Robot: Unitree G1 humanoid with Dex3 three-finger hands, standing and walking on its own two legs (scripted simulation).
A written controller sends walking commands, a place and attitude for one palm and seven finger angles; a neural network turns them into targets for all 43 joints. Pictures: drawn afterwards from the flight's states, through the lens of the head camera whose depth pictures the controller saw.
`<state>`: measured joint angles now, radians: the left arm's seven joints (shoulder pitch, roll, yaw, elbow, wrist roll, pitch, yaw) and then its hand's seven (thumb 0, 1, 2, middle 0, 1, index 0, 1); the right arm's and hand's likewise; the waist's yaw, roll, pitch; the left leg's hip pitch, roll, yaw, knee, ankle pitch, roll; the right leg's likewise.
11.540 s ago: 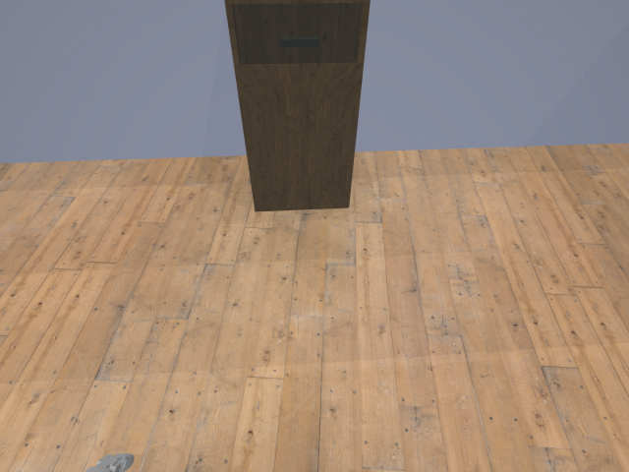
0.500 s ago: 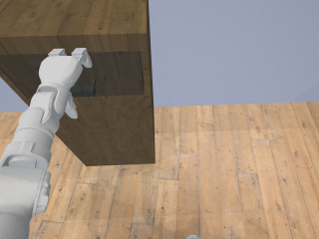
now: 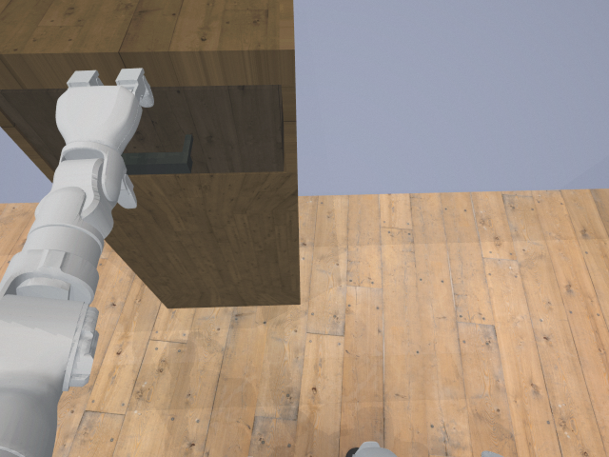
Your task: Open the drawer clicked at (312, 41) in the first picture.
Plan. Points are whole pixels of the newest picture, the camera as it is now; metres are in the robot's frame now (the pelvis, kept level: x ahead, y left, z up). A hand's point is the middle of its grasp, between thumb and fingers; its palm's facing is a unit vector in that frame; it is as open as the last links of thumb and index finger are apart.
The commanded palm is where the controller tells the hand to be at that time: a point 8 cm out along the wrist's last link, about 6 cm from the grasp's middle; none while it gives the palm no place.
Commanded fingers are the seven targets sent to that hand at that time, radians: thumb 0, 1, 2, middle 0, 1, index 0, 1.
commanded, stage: move the hooked fingers above the handle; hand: left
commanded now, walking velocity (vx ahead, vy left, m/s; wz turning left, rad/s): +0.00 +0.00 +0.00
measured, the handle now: (152, 152) +0.55 +0.23 +0.03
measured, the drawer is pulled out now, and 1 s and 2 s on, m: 0.00 0.00 0.00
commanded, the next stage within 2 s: none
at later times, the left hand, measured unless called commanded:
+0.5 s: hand (156, 145) +0.51 +0.19 +0.09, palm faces +0.09 +0.05 -1.00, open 13.8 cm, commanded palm +0.47 +0.24 +0.15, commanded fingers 0.00 -0.50 0.30 -0.30 -1.20 -0.30 -1.20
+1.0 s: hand (137, 148) +0.50 +0.22 +0.09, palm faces +0.11 +0.00 -0.99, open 13.8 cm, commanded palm +0.47 +0.24 +0.15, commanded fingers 0.00 -0.50 0.30 -0.30 -1.20 -0.30 -1.20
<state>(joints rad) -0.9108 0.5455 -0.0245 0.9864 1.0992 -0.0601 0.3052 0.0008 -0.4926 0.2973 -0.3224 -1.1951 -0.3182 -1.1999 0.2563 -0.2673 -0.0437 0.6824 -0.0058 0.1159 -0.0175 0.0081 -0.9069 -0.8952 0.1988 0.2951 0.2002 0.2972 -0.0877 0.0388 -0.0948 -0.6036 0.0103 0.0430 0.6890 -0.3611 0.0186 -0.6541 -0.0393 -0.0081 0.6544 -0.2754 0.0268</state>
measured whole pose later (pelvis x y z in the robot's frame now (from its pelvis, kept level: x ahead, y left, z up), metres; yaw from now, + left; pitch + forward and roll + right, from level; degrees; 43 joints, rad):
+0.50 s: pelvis +0.01 -0.01 +0.00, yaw -2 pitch +16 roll +0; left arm -0.86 0.48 -0.04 0.95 1.09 -0.01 0.30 0.00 -0.49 0.30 -0.42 -1.27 -0.32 -1.22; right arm 0.26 -0.27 -0.03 0.70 0.01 0.15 -0.03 0.01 -0.91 -0.90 0.20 0.30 0.20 0.30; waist -0.07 0.07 -0.09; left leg -0.57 0.02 0.07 0.65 -0.36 0.01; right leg -0.65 -0.02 0.02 0.65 -0.27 0.02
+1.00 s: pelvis +0.00 -0.01 +0.00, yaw +0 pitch +17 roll +0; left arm -0.89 0.57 -0.02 0.94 1.09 -0.14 0.28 0.00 -0.49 0.30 -0.33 -1.20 -0.32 -1.20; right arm 0.27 -0.29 -0.05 0.67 0.00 0.09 -0.05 0.01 -0.91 -0.90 0.20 0.29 0.20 0.30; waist -0.11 0.02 -0.08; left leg -0.64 0.02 0.03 0.71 -0.36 0.01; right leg -0.69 -0.03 -0.02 0.68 -0.28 0.01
